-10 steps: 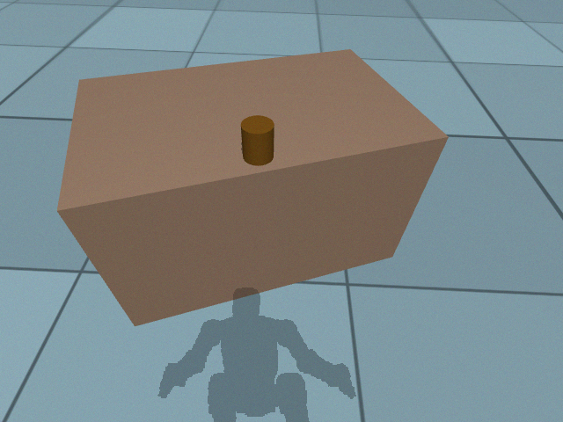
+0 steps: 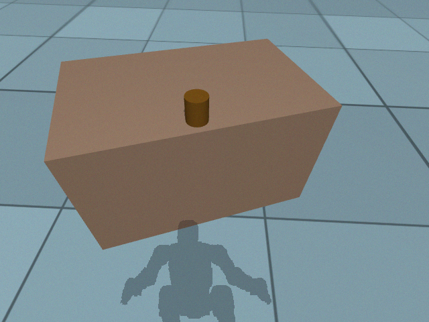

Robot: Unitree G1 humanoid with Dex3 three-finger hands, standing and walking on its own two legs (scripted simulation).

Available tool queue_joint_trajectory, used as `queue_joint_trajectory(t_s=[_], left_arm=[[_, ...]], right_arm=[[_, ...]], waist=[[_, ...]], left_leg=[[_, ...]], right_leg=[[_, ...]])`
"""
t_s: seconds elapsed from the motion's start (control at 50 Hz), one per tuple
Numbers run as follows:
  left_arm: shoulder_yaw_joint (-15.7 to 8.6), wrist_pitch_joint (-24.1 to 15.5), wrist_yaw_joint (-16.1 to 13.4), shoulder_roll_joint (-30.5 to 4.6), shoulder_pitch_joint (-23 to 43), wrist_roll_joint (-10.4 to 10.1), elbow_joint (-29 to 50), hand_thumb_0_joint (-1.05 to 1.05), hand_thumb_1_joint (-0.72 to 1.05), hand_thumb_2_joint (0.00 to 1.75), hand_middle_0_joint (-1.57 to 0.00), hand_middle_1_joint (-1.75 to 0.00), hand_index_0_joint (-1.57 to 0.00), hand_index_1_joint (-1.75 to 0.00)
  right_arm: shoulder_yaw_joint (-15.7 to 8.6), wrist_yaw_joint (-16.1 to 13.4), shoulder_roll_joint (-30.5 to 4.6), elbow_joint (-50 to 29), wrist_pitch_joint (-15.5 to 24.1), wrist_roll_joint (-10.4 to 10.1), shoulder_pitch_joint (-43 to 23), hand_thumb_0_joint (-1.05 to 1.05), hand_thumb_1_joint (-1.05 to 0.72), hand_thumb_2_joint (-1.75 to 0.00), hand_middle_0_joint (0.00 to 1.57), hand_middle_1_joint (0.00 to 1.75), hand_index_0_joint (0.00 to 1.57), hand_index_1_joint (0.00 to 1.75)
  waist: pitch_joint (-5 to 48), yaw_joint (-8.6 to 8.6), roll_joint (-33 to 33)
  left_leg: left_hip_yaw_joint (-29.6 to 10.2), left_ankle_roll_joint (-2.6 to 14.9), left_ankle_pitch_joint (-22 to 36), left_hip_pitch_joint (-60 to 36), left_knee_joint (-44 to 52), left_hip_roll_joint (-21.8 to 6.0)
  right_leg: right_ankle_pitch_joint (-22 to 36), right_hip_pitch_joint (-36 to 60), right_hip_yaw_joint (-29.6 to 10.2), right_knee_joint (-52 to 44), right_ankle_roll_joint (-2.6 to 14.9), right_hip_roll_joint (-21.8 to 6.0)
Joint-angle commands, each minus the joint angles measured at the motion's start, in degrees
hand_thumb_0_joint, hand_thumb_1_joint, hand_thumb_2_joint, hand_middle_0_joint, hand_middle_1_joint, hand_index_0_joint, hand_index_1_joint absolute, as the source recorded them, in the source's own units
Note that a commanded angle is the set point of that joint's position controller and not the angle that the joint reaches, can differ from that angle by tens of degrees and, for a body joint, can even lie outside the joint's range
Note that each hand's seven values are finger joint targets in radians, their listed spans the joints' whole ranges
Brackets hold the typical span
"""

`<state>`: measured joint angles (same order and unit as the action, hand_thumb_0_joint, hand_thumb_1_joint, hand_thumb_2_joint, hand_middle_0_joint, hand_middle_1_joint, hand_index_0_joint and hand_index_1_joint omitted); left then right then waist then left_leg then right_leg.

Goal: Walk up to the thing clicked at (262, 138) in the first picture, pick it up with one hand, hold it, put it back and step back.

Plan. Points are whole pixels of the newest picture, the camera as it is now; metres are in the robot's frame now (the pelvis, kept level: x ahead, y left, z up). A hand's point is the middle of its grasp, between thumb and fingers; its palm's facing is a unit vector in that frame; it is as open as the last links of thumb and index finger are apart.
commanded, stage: stand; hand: right
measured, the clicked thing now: (196, 108) +0.84 +0.05 -0.08
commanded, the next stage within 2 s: walk up in 0.92 s
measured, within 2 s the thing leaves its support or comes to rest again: neither
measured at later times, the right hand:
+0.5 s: hand out of the picture +0.08 -0.25 -0.16, palm faces -0.03 +0.94 -0.34, open 7.3 cm
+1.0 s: hand out of the picture +0.08 -0.25 -0.16, palm faces -0.07 +0.94 -0.34, open 7.3 cm
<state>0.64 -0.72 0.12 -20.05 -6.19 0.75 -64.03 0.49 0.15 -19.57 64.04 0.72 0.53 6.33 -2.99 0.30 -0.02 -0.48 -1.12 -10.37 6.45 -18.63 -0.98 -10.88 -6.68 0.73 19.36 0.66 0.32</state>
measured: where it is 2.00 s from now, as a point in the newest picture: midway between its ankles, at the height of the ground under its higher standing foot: (182, 313)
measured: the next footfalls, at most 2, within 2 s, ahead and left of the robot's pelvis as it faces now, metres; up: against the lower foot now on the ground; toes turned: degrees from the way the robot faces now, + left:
left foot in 1.24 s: +0.17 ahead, +0.23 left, +0.00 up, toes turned +12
right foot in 1.62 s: +0.35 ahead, -0.01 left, +0.00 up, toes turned +10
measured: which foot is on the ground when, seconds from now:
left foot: down 0.00-0.96, up 0.98-1.00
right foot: down 0.00-1.00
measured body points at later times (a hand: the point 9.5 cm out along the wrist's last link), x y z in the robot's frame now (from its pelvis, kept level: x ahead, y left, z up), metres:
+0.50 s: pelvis +0.01 +0.00 +0.00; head +0.02 +0.00 +0.45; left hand +0.08 +0.30 -0.13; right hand +0.08 -0.30 -0.13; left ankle +0.00 +0.13 -0.75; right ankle +0.00 -0.11 -0.75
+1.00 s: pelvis +0.01 +0.00 +0.00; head +0.02 +0.00 +0.45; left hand +0.09 +0.31 -0.13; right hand +0.09 -0.30 -0.14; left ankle -0.01 +0.13 -0.74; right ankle +0.00 -0.11 -0.75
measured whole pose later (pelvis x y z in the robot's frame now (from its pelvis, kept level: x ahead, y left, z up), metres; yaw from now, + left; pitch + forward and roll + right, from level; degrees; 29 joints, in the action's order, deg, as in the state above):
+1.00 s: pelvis +0.01 +0.00 +0.00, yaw +2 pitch -2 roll -1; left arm -2.1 -2.2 1.1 -20.4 -8.1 1.8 -60.3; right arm -1.7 2.0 -20.8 60.9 -0.7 1.9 9.9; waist -2.3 0.1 -0.8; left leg -1.3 1.3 -21.1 12.0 -32.6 -0.9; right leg -14.3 -6.5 2.8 22.1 1.8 0.2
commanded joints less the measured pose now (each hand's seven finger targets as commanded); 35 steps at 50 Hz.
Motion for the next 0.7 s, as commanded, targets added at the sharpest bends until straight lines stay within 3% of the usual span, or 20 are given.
queue_joint_trajectory(t_s=[0.0,0.14,0.38,0.68], left_arm=[[-2.6,-1.5,-0.6,-12.0,2.0,-0.3,3.4,0.0,0.9,0.9,-0.2,-0.3,-0.2,-0.3],[-2.7,-1.4,-0.6,-11.9,1.7,-0.3,3.0,0.0,0.9,0.9,-0.2,-0.3,-0.2,-0.3],[-2.7,-1.4,-0.8,-12.1,1.7,-0.3,3.2,0.0,0.9,0.9,-0.2,-0.3,-0.2,-0.3],[-2.7,-1.4,-0.7,-12.2,1.4,-0.4,3.0,0.0,0.9,0.9,-0.2,-0.3,-0.2,-0.3]], right_arm=[[-2.4,-0.7,-12.0,-3.5,1.2,-0.1,-2.2,0.0,-0.9,-0.9,0.2,0.3,0.2,0.3],[-2.3,-0.6,-12.0,-3.1,1.2,-0.1,-1.9,0.0,-0.9,-0.9,0.2,0.3,0.2,0.3],[-2.5,-0.8,-12.3,-3.3,1.1,-0.2,-2.2,0.0,-0.9,-0.9,0.2,0.3,0.2,0.3],[-2.3,-0.8,-12.2,-3.0,1.2,-0.2,-1.9,0.0,-0.9,-0.9,0.2,0.3,0.2,0.3]], waist=[[5.0,-0.14,-0.1],[4.0,-0.21,-1.0],[5.6,-0.29,-0.2],[4.3,-0.05,0.0]], left_leg=[[-4.7,2.46,8.2,-1.5,1.9,-6.4],[-4.8,2.31,6.1,-0.5,2.8,-6.2],[-4.5,2.36,10.5,-2.5,1.7,-6.7],[-4.7,2.22,9.9,-2.1,2.8,-6.7]], right_leg=[[8.6,0.3,-5.7,-3.2,1.06,-7.7],[7.4,0.3,-5.8,-3.7,0.98,-7.6],[11.8,1.4,-5.7,-3.1,1.16,-7.9],[10.5,1.1,-5.8,-3.5,1.07,-7.7]])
